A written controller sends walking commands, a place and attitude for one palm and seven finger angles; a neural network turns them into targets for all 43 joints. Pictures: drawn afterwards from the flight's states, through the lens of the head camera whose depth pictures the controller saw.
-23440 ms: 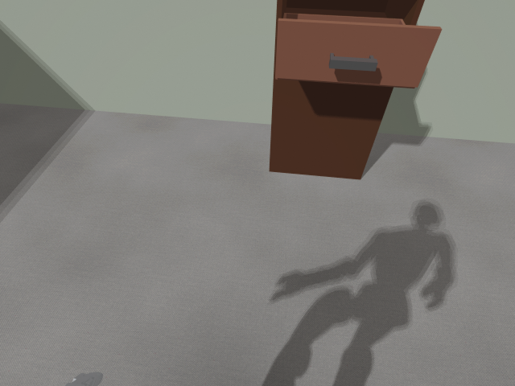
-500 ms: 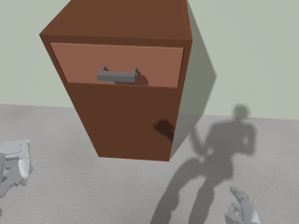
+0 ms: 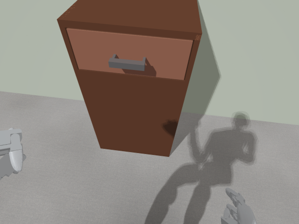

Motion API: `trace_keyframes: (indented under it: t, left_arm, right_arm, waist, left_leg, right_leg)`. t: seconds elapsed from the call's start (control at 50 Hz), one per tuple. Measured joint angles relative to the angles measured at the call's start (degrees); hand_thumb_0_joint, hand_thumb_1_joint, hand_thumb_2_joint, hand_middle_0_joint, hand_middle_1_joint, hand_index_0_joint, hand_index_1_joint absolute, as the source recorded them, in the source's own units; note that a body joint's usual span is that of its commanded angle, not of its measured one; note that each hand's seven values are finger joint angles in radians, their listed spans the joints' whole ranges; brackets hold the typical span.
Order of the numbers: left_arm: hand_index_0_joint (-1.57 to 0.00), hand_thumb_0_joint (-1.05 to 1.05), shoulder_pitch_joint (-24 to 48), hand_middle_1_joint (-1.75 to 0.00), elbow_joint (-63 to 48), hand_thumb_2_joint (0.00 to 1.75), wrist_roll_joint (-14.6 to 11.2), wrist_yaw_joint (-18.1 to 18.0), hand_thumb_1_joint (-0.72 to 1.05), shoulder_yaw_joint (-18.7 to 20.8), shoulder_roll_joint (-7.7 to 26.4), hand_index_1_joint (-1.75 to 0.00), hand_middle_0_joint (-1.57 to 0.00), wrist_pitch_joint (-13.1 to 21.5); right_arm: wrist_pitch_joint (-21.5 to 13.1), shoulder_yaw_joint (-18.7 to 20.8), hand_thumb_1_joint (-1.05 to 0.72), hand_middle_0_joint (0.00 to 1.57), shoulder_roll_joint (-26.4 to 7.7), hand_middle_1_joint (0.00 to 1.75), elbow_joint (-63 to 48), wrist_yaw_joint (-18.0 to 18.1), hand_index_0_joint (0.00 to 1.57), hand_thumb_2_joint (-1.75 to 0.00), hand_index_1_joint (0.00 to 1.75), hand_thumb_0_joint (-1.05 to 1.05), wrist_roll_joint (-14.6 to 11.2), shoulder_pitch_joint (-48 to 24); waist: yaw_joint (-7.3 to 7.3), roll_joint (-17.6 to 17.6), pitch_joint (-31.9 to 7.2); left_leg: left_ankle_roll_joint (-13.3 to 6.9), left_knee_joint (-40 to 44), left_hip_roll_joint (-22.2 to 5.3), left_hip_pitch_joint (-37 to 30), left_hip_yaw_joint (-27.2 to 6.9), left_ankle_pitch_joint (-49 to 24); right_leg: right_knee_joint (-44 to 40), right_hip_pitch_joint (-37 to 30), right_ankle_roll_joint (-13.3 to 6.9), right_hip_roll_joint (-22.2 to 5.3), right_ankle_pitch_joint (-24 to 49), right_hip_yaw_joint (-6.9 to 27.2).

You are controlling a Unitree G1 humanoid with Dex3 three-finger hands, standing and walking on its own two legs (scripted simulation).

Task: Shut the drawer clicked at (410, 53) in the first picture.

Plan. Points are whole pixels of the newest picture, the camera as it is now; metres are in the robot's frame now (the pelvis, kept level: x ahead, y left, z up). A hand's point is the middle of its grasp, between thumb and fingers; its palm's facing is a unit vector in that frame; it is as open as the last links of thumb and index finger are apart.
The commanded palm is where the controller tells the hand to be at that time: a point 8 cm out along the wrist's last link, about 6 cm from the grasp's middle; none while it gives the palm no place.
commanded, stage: step back with the hand held close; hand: left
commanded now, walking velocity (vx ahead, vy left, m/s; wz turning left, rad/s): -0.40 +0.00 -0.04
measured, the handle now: (128, 61) +0.67 +0.12 +0.06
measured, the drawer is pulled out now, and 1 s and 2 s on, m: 0.00 0.00 0.00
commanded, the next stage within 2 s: stop stepping back and stand still in 0.58 s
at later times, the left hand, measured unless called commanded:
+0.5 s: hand (5, 201) +0.13 +0.23 +0.18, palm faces +0.40 -0.78 -0.48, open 3.2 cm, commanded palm +0.06 +0.27 +0.19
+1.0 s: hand out of the picture +0.02 +0.22 +0.19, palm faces +0.32 -0.86 -0.40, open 3.2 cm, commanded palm -0.02 +0.26 +0.19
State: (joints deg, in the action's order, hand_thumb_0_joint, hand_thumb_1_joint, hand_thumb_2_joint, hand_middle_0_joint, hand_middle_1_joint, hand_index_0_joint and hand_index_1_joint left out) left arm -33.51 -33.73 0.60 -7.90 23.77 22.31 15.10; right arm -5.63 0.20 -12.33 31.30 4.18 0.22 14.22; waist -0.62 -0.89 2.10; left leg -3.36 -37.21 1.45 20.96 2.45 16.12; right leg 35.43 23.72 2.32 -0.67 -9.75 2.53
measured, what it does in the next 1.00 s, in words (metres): walks backwards: left foot, then right foot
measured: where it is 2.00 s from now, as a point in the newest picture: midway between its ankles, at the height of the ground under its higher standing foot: outside the picture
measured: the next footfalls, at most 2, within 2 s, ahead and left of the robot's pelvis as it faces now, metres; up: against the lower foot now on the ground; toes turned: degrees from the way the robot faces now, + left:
left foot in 0.60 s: -0.02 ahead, +0.09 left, +0.00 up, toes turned +2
right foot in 0.86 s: -0.15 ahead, -0.10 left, +0.00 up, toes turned -6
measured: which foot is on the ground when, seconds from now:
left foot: down 0.00-0.46, up 0.48-0.58, down 0.60-0.88, up 0.90-1.00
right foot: down 0.00-0.62, up 0.64-0.84, down 0.86-1.00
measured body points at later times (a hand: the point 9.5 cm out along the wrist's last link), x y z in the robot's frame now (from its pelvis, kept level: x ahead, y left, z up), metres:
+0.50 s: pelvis -0.06 -0.02 +0.00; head -0.03 +0.00 +0.45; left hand +0.10 +0.27 +0.21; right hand +0.11 -0.26 -0.08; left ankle +0.03 +0.09 -0.72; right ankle -0.04 -0.14 -0.72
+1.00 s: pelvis -0.18 +0.00 +0.01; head -0.20 +0.01 +0.46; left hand +0.00 +0.27 +0.21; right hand -0.04 -0.26 -0.06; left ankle -0.12 +0.09 -0.71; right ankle -0.16 -0.13 -0.72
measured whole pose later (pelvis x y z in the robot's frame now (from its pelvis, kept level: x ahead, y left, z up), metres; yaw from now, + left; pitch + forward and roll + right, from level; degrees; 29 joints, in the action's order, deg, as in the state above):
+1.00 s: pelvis -0.18 +0.00 +0.01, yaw -6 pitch -1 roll -1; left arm -35.4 -33.4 -2.1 -8.3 20.6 21.9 10.7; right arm -5.7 -1.3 -12.2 36.0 4.1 1.0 13.7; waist 0.7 -1.1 -2.7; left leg -0.8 -37.6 -0.8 21.0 2.3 19.2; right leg 28.7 15.2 -1.0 0.6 -13.7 -1.2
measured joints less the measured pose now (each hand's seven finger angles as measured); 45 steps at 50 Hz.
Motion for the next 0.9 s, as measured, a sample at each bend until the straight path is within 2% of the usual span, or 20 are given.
trace_keyframes:
  t: [0.06, 0.12, 0.2, 0.28, 0.36, 0.4, 0.44, 0.48, 0.56, 0.58, 0.6, 0.64, 0.66, 0.7, 0.74, 0.78, 0.82, 0.86, 0.9]
  left_arm:
    - [-1.40, 0.02, 0.0, -1.59, -0.4, 0.90, -0.3, 0.2, 0.89, 1.7, 0.3, -1.60, -1.41, 0.7]
    - [-1.40, 0.01, 0.8, -1.59, -0.5, 0.90, -0.7, 0.6, 0.89, 1.5, -0.6, -1.60, -1.41, 0.9]
    - [-1.40, 0.01, 0.8, -1.59, -1.1, 0.90, -0.8, 1.0, 0.89, -0.1, -1.3, -1.60, -1.41, 1.2]
    - [-1.40, 0.01, -0.4, -1.59, -1.9, 0.90, -0.6, 0.8, 0.89, 0.2, 0.1, -1.60, -1.41, 2.3]
    - [-1.40, 0.01, -0.1, -1.59, -0.8, 0.90, 0.3, 0.8, 0.89, 1.9, 1.8, -1.60, -1.41, 3.2]
    - [-1.40, 0.01, 0.0, -1.59, 0.0, 0.90, 0.2, 0.8, 0.89, 3.0, 1.8, -1.60, -1.41, 3.4]
    - [-1.40, 0.01, -0.5, -1.59, -0.2, 0.90, -0.5, 0.7, 0.89, 4.1, 1.3, -1.60, -1.41, 3.8]
    - [-1.40, 0.01, 0.0, -1.59, -0.1, 0.90, -1.2, 0.9, 0.89, 2.7, -0.4, -1.60, -1.41, 3.9]
    - [-1.40, 0.01, 0.3, -1.59, -1.1, 0.90, -1.2, 1.3, 0.89, -1.6, -1.3, -1.60, -1.41, 2.3]
    - [-1.40, 0.01, -0.2, -1.59, -1.6, 0.90, -1.2, 1.3, 0.89, -1.7, -0.8, -1.60, -1.41, 2.1]
    - [-1.40, 0.01, -0.9, -1.59, -2.2, 0.90, -1.3, 1.4, 0.89, -1.5, -0.2, -1.60, -1.41, 1.9]
    - [-1.40, 0.01, -0.6, -1.59, -2.5, 0.90, -1.3, 1.6, 0.89, -0.5, 1.8, -1.60, -1.41, 2.0]
    - [-1.40, 0.01, -0.3, -1.59, -2.0, 0.90, -1.4, 1.8, 0.89, -0.1, 2.7, -1.60, -1.41, 2.0]
    - [-1.40, 0.01, -0.7, -1.59, -1.5, 0.90, -2.2, 1.9, 0.89, 0.7, 3.5, -1.60, -1.41, 1.6]
    - [-1.40, 0.02, -2.1, -1.59, -2.1, 0.90, -2.9, 1.6, 0.89, 1.0, 3.2, -1.60, -1.41, 0.9]
    - [-1.40, 0.02, -3.5, -1.59, -3.1, 0.90, -3.3, 1.3, 0.89, 0.6, 2.4, -1.60, -1.41, -0.2]
    - [-1.40, 0.02, -4.4, -1.59, -3.5, 0.90, -3.3, 0.9, 0.89, -0.2, 1.9, -1.60, -1.41, -1.2]
    - [-1.40, 0.02, -4.7, -1.59, -3.3, 0.90, -3.1, 0.5, 0.89, -0.4, 2.2, -1.60, -1.41, -2.2]
    - [-1.40, 0.01, -3.3, -1.59, -1.8, 0.90, -2.9, 0.5, 0.89, -1.3, 1.5, -1.60, -1.41, -2.9]
  right_arm:
    - [-0.2, 0.1, -0.90, 0.21, 0.2, 0.30, 0.6, -0.2, 0.21, -0.90, 0.30, 0.01, 0.2, -0.6]
    - [0.1, 0.4, -0.90, 0.21, 0.1, 0.30, 1.2, -0.5, 0.21, -0.90, 0.30, 0.01, 0.4, -2.3]
    - [0.7, 0.9, -0.90, 0.21, -0.2, 0.30, 1.2, -1.0, 0.21, -0.90, 0.30, 0.01, 0.5, -3.9]
    - [0.8, 1.2, -0.90, 0.21, -0.4, 0.30, 0.5, -1.0, 0.21, -0.90, 0.30, 0.01, 0.4, -4.1]
    - [-0.5, 1.7, -0.90, 0.21, -0.2, 0.30, 0.2, -0.3, 0.20, -0.90, 0.30, 0.01, 0.2, -2.5]
    - [-1.1, 1.8, -0.90, 0.21, 0.1, 0.30, 0.9, -0.2, 0.20, -0.90, 0.30, 0.01, 0.1, -1.5]
    - [-1.7, 1.6, -0.90, 0.21, 0.4, 0.30, 1.6, -0.5, 0.20, -0.90, 0.30, 0.01, 0.2, -1.7]
    - [-1.6, 1.6, -0.90, 0.21, 0.3, 0.30, 3.1, -1.0, 0.20, -0.90, 0.30, 0.01, 0.4, -3.0]
    - [0.4, 1.5, -0.90, 0.21, 0.8, 0.30, 4.9, -1.2, 0.20, -0.90, 0.30, 0.01, 0.6, -3.9]
    - [0.8, 1.2, -0.90, 0.21, 1.0, 0.30, 4.7, -1.0, 0.20, -0.90, 0.30, 0.01, 0.7, -4.0]
    - [1.0, 0.8, -0.90, 0.21, 1.0, 0.30, 4.1, -0.7, 0.20, -0.90, 0.30, 0.01, 0.7, -4.1]
    - [0.7, 0.9, -0.90, 0.21, 1.5, 0.30, 3.4, -0.3, 0.20, -0.90, 0.30, 0.01, 0.6, -5.1]
    - [0.2, 1.0, -0.90, 0.21, 2.0, 0.30, 3.1, -0.4, 0.20, -0.90, 0.30, 0.01, 0.8, -5.6]
    - [-1.4, 0.8, -0.90, 0.21, 2.5, 0.30, 2.8, -0.8, 0.20, -0.90, 0.30, 0.01, 1.3, -6.1]
    - [-2.9, 0.4, -0.90, 0.21, 3.0, 0.30, 2.5, -1.6, 0.20, -0.90, 0.30, 0.01, 1.2, -6.1]
    - [-3.6, -0.2, -0.90, 0.21, 3.2, 0.30, 1.9, -2.2, 0.20, -0.90, 0.30, 0.01, 1.0, -5.6]
    - [-3.7, -1.0, -0.90, 0.21, 3.1, 0.30, 1.1, -2.2, 0.21, -0.90, 0.30, 0.01, 0.8, -4.7]
    - [-3.1, -1.8, -0.90, 0.21, 3.1, 0.30, 0.3, -1.8, 0.21, -0.90, 0.30, 0.01, 0.6, -3.8]
    - [-2.0, -2.0, -0.90, 0.21, 2.4, 0.30, 0.9, -1.3, 0.21, -0.90, 0.30, 0.01, 1.0, -3.9]
  waist:
    - [0.76, -0.4, 0.5]
    - [1.18, -0.3, 1.3]
    - [0.70, -0.2, 1.3]
    - [-0.14, -0.7, 1.1]
    - [-1.20, 0.8, 0.5]
    - [-0.82, 1.6, -0.7]
    - [0.41, 1.0, -1.2]
    - [1.10, 1.3, -0.3]
    - [1.12, -0.6, -0.7]
    - [0.92, -1.4, -1.0]
    - [0.62, -1.6, -1.3]
    - [-0.07, -2.7, -0.6]
    - [0.04, -3.1, -0.1]
    - [0.40, -2.4, 0.2]
    - [0.97, -1.4, 0.2]
    - [1.52, -0.4, -0.1]
    - [1.70, 0.2, -0.7]
    - [1.59, -0.7, -1.6]
    - [1.50, 0.0, -1.5]
  left_leg:
    - [0.4, -0.9, 0.0, 0.8, 0.2, 0.0]
    - [0.8, -1.2, -0.4, 1.7, 0.4, -0.6]
    - [0.6, -1.2, -0.5, 3.5, 0.3, -0.2]
    - [0.2, -0.1, -0.5, 4.7, 0.4, -2.1]
    - [0.1, -1.3, -1.4, 6.2, -1.2, -3.9]
    - [0.3, -1.6, -2.4, 7.5, -1.7, -4.0]
    - [1.1, -1.7, -2.9, 8.9, -1.0, -4.7]
    - [2.0, -1.4, -3.0, 9.3, -1.4, -3.8]
    - [3.2, -5.2, -0.5, 7.4, -1.8, 2.1]
    - [3.2, -2.9, -0.4, 5.4, -1.5, 1.0]
    - [3.0, 1.4, -0.8, 2.9, -1.3, -3.4]
    - [1.1, 5.7, 0.0, 1.5, -0.8, -3.7]
    - [0.6, 6.3, 0.1, 1.4, -0.4, -4.2]
    - [0.4, 7.5, -0.9, 1.3, 0.0, -5.6]
    - [0.5, 9.5, -2.4, 0.4, 0.8, -7.4]
    - [0.8, 11.1, -3.8, -0.4, 1.8, -8.9]
    - [1.1, 11.7, -4.6, -0.6, 2.5, -9.8]
    - [1.4, 10.6, -4.0, 0.4, 3.5, -8.9]
    - [2.4, 7.5, -4.0, 2.0, 2.7, -4.2]
  right_leg:
    - [0.4, 0.4, -0.1, 0.4, -1.6, 1.2]
    - [0.5, 1.4, -0.2, 0.7, -0.7, 1.4]
    - [-1.1, 2.6, -0.4, 0.9, 1.3, 1.4]
    - [-2.6, 3.4, -0.3, 0.9, 3.0, 1.5]
    - [6.5, 2.7, -0.1, 3.9, -2.4, 2.4]
    - [7.7, -0.2, -0.5, 5.3, -6.6, 2.3]
    - [2.8, -2.2, -2.2, 5.5, -8.7, 3.3]
    - [1.6, -1.8, -2.5, 6.0, -7.7, 3.6]
    - [-3.5, -2.2, -1.6, 4.2, -3.5, 4.2]
    - [-4.4, -1.9, -1.3, 3.8, -2.6, 4.5]
    - [-4.7, -1.3, -1.0, 3.8, -2.0, 4.6]
    - [-1.6, 0.8, -0.6, 3.1, -2.5, 4.5]
    - [2.6, 1.9, -0.6, 3.3, -6.1, 4.3]
    - [11.0, 3.5, -0.9, 4.7, -13.4, 3.1]
    - [13.8, 2.7, -1.0, 4.9, -15.6, 0.7]
    - [10.9, -0.1, -0.9, 4.2, -16.2, -1.9]
    - [3.7, -4.6, -1.0, 3.0, -15.4, -3.7]
    - [-5.3, -9.5, -1.9, 1.5, -14.7, -3.7]
    - [-8.2, -9.7, -2.9, 1.8, -6.4, -3.7]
